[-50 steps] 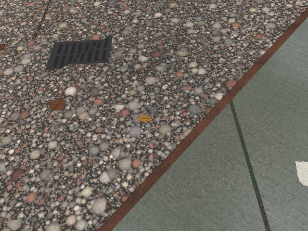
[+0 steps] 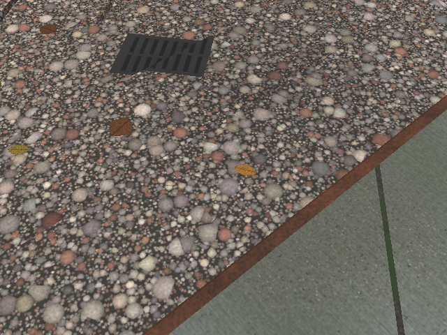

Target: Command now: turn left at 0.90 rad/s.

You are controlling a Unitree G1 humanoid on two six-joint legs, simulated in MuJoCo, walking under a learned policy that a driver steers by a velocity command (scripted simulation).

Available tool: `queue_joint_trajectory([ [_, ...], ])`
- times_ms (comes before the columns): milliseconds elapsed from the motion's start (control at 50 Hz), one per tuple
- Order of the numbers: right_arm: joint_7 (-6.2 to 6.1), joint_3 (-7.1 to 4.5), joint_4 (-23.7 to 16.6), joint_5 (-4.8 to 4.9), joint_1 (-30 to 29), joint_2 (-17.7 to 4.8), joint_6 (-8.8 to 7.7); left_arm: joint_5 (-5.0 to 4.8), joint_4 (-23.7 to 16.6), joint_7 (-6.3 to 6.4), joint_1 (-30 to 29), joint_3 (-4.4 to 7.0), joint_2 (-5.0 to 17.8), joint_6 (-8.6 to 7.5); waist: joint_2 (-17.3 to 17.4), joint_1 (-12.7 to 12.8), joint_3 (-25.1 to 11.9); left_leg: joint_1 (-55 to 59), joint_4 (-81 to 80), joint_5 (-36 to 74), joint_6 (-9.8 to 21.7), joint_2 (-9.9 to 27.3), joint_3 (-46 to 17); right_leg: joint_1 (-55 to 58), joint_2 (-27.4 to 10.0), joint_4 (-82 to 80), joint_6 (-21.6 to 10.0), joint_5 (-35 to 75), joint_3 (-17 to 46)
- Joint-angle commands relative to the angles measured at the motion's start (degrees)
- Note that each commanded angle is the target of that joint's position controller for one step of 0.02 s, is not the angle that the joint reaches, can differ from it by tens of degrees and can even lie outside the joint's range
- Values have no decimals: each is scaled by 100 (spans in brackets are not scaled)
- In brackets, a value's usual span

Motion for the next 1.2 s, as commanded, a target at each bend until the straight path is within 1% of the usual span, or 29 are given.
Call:
queue_joint_trajectory([
  [20, 30, -158, -575, -6, -247, -534, 1, -131, -259, -97, -60, 378, 1199, -109, -1027, 78, -729, 317, -778, 151, 208, -165, 460, 649, -1451, -140, -958, 3447, 446],
  [60, 4, -265, -453, -6, 206, -610, 51, -238, -194, -145, -176, 361, 1085, -164, -924, -247, -875, 1221, -1741, 647, 507, -397, 595, 382, -1356, 649, -600, 3425, 72],
  [80, -100, -413, -274, -38, 829, -886, 33, -229, -79, -182, 47, 316, 893, -206, -418, -526, -1119, 2389, -2332, 1519, 826, -524, 273, -297, -1011, 1703, -218, 3103, -218],
  [100, -222, -620, -322, -16, 1258, -1692, -16, 25, -343, -181, -34, 195, 519, -241, 1187, -561, -1167, 3732, -2550, 4382, 1488, 744, -1871, -2267, -312, 3532, 312, -555, -364],
  [120, -174, -581, -567, -278, 891, -2005, -197, 164, -654, -148, -236, 100, 396, -293, 1803, -396, -1951, 3883, -2685, 4540, 2861, 1881, -3864, -3356, 402, 4883, 507, -2360, 865],
  [140, -94, -477, -546, -262, 836, -1542, -341, 53, -609, -117, -594, 167, 745, -287, 933, -685, -1916, 3605, -2938, 3684, 2783, 1725, -3426, -3417, 226, 5049, 424, -2080, 1436],
  [160, -122, -390, -445, -175, 675, -1311, -416, -27, -635, -78, -749, 169, 783, -292, 759, -505, -1398, 3194, -3002, 2999, 2407, 1342, -2940, -3401, 165, 4800, 278, -1579, 1488],
  [180, -180, -348, -437, -54, 387, -1139, -402, 30, -522, -7, -644, 191, 792, -280, 366, -299, -1104, 2843, -3023, 2479, 2060, 989, -2611, -3330, 55, 4357, 248, -1095, 1522],
  [200, -243, -289, -497, 9, 78, -1018, -352, 80, -487, 42, -566, 222, 877, -249, 463, -142, -964, 2456, -3031, 2426, 1895, 796, -2380, -3083, 52, 3976, 263, -755, 1532],
  [240, -333, -277, -579, -88, -97, -1033, -291, 92, -363, -1, -374, 199, 775, -229, 532, -5, -1050, 2038, -3012, 2717, 1839, 529, -2221, -2574, 305, 3717, 355, -328, 1458],
  [360, -442, -242, -517, -106, -63, -974, -221, -6, -134, -54, -245, 70, 568, -168, 719, -107, -1209, 1883, -2778, 2038, 1666, 359, -2283, -2084, 459, 2386, 501, 193, 1456],
  [460, -303, 141, -253, -316, -3, -283, -264, -29, -163, -178, -283, -70, 389, -176, 799, -289, -1126, 1390, -2640, 2183, 1671, 525, -2153, -942, 29, 1695, 328, 72, 1233],
  [500, -236, 204, -133, -333, -95, -263, -335, -51, -152, -234, -187, -107, 319, -211, 773, -134, -877, 1179, -2604, 1655, 1505, 372, -1903, -292, 143, 604, 155, 640, 1048],
  [540, -262, 115, -22, -369, 283, -543, -415, 29, -385, -208, -437, -9, 912, -222, 226, -361, -572, 1274, -2184, 777, 1059, -146, -1585, -350, -146, 167, -136, 2336, 1724],
  [560, -294, 60, -17, -411, 586, -637, -439, -13, -427, -197, -469, 91, 1322, -221, -521, -650, -517, 1224, -1814, 346, 814, -613, -1053, -491, -458, 117, -516, 2774, 2240],
  [580, -356, 53, -77, -409, 355, -599, -437, -71, -365, -203, -333, 141, 1336, -212, -1082, -518, -490, 1316, -1401, 234, 554, -858, -554, -810, -734, -291, -936, 2155, 2907],
  [640, -419, 14, -287, -254, -246, -408, -397, -93, -316, -139, 177, 128, 1105, -191, -1458, -128, -548, 634, -704, -728, 459, -1062, -492, -240, -1051, -514, -1376, 2241, 3965],
  [680, -359, 3, -368, -216, -405, -289, -430, -101, -281, -63, 462, 225, 1230, -205, -1214, 57, -811, -7, 56, -1523, 408, -1007, -804, 457, -1187, -449, -1502, 2711, 4265],
  [740, -278, 23, -246, -107, -286, -110, -509, -255, -367, 70, 134, 314, 1165, 10, -909, -55, -1048, 199, -790, -865, 242, -921, -817, 584, -719, -296, -1077, 2602, 3853],
  [780, -152, 12, -112, -18, 58, -51, -585, -323, -446, 121, 33, 315, 1079, 195, -926, -196, -1291, 1358, -1801, -307, 336, -1021, -544, -272, -307, -578, -910, -358, 3703],
  [800, -112, -48, 49, 25, 499, -76, -613, -333, -554, 117, -246, 288, 1071, 224, -1014, -533, -1162, 2325, -2559, 284, 445, -1017, -377, -1194, -94, -677, -772, -1538, 3639],
  [820, -141, -166, 277, 27, 1114, -338, -613, -296, -680, 108, -435, 226, 890, 192, -861, -842, -1014, 3595, -2942, 398, 588, -669, -519, -2498, 222, -282, -434, -2002, 3328],
  [840, -209, -258, 299, 9, 1481, -721, -616, -214, -627, 42, -73, 70, 265, 148, 336, -763, -1160, 4272, -3312, -959, 864, 759, -2055, -3342, 820, 1740, -102, -1905, 2329],
  [860, -149, -287, 187, -360, 1142, -1175, -710, -304, -974, 19, -242, 59, 282, -19, 1176, -553, -588, 3463, -4060, -2463, 1341, 1874, -4207, -4481, 689, 2747, -93, -1187, 2438],
  [880, -186, -251, 14, -394, 612, -1024, -846, -319, -942, -16, -211, 115, 636, -121, 986, -296, -223, 3132, -4216, -2837, 1459, 1924, -4184, -4627, 227, 3371, -103, -622, 2390],
  [920, -289, -104, 6, -191, 398, -569, -948, -224, -610, -74, 100, 195, 866, -153, 594, -225, -127, 3188, -4140, -1781, 1056, 1341, -2789, -4649, 38, 3886, 47, 234, 2066],
  [980, -329, -43, 242, -254, 918, -528, -1066, -260, -530, -194, 161, 115, 630, -234, 523, -401, -91, 3010, -4123, -423, 772, 868, -1379, -4551, -124, 4711, 50, 1139, 1675],
  [1100, -268, 28, 623, -356, 1588, -487, -1106, -365, -690, -303, -264, 49, 559, -254, 447, -631, 417, 3073, -4312, 473, 751, 837, -256, -4955, -261, 4502, 128, 1969, 1575],
  [1200, -292, 76, 981, -352, 2011, -463, -1030, -371, -863, -538, -889, -102, 294, -317, 161, -808, 886, 3599, -4371, 1659, 617, 971, 584, -5131, -296, 3551, -119, 1981, 1001],
])
Next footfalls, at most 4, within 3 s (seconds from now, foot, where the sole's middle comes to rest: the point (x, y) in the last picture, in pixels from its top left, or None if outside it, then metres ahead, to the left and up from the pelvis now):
0.08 left None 0.06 0.14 -0.77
0.52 right None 0.16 -0.07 -0.77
0.82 left None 0.06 0.17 -0.77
1.38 right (280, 332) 0.43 -0.12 -0.77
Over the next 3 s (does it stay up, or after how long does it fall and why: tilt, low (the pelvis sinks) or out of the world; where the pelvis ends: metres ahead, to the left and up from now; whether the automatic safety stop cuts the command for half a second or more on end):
stays up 1.58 -0.14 -0.08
